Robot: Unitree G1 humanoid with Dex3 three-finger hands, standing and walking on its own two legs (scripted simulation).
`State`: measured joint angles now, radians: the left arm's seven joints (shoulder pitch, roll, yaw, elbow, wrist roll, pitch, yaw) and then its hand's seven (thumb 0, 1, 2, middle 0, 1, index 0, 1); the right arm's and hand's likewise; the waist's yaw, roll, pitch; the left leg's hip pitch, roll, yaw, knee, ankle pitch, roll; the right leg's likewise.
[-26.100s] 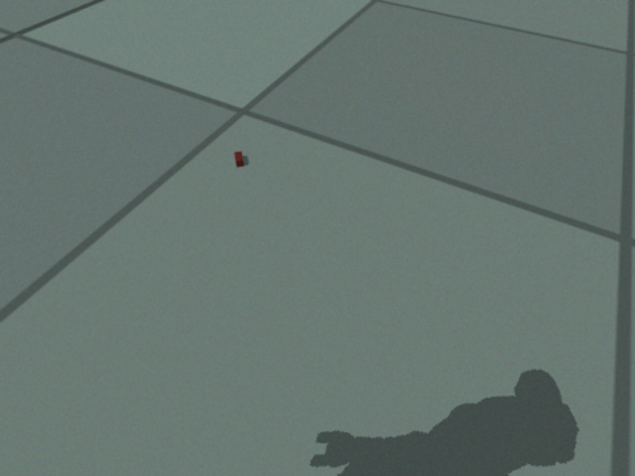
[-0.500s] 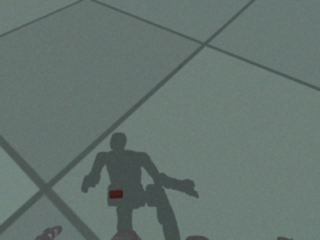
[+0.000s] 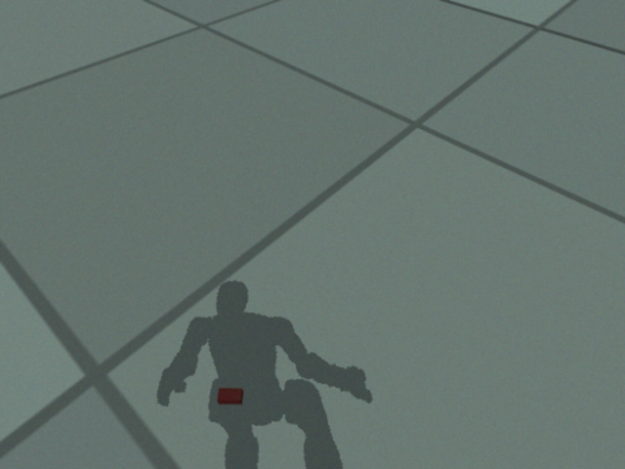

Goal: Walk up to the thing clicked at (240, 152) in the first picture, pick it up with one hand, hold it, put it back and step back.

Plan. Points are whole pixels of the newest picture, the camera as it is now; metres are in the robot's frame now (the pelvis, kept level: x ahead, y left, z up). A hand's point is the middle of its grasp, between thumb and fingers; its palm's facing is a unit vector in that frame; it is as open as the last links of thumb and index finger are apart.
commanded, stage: walk up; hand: left
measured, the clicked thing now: (230, 396) +0.44 +0.25 -0.76
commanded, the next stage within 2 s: stand in 0.72 s
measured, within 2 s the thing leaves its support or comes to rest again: neither
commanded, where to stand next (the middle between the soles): +0.07 +0.00 m, yaw +0 degrees
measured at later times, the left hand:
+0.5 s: hand out of the picture +0.08 +0.25 -0.15, palm faces +0.03 -0.95 -0.32, open 7.4 cm
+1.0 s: hand out of the picture +0.10 +0.25 -0.15, palm faces +0.00 -0.94 -0.34, open 7.4 cm
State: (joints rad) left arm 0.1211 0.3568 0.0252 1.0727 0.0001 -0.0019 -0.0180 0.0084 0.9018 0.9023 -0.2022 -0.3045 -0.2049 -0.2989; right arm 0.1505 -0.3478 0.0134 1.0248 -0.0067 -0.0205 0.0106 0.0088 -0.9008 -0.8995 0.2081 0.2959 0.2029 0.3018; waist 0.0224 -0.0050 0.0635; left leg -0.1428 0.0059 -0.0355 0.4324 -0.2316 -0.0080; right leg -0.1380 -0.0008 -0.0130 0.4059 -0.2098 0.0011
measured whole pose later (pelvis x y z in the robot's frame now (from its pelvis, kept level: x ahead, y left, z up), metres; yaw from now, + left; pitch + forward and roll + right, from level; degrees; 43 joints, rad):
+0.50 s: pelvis +0.01 +0.00 +0.01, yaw +1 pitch -2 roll +0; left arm 0.09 0.34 0.03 1.15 0.01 -0.01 -0.01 0.01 0.90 0.90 -0.20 -0.30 -0.20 -0.30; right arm 0.12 -0.35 0.00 1.11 -0.01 -0.01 0.01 0.01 -0.90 -0.90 0.21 0.30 0.20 0.30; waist 0.01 0.00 0.06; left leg -0.11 0.00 -0.05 0.34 -0.19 -0.01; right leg -0.11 0.00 -0.02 0.32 -0.18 0.00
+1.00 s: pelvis +0.01 -0.01 +0.01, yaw +0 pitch -2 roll +0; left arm 0.08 0.34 0.01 1.14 0.01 -0.02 0.00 0.01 0.90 0.90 -0.20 -0.30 -0.20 -0.30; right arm 0.10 -0.35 0.01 1.12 -0.01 -0.01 0.01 0.01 -0.90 -0.90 0.21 0.30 0.20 0.30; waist 0.00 0.01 0.06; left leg -0.10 0.01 -0.04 0.31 -0.18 -0.02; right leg -0.10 0.00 -0.02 0.31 -0.18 0.00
